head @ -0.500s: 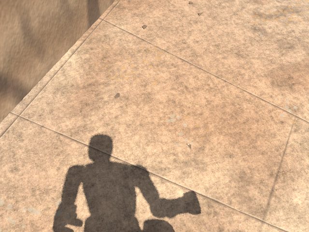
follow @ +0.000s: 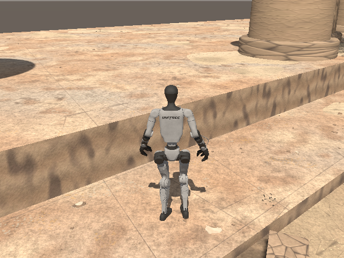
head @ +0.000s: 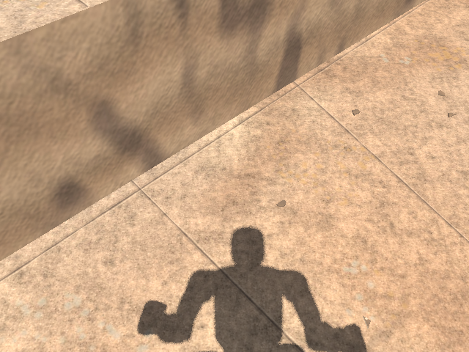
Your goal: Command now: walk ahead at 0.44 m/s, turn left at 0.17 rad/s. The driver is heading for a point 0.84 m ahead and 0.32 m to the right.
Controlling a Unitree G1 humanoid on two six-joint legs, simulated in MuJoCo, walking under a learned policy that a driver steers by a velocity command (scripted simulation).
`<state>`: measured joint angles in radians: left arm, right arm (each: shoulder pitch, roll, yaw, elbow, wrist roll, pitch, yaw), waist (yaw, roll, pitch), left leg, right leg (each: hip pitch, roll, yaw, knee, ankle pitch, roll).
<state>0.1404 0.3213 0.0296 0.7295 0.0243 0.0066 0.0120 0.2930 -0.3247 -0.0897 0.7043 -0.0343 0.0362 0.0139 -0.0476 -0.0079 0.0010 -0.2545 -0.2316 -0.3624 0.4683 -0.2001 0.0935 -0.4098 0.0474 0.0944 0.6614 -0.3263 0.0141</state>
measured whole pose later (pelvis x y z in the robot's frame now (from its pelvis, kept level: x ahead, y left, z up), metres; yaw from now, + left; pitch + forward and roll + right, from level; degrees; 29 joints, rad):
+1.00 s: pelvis +0.64 -0.23 -0.05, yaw -46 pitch +0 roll -1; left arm 0.13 0.33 0.04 0.70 0.03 0.00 -0.03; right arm 0.38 -0.24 0.00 0.82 -0.04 -0.08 -0.01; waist -0.05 -0.02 0.07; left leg -0.21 0.05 0.02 1.44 -0.38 -0.02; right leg -0.50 0.17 -0.11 0.77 -0.29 -0.20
